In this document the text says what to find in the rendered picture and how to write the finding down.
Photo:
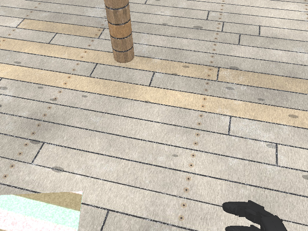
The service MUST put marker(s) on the right robot hand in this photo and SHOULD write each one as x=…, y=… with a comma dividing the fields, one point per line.
x=255, y=213

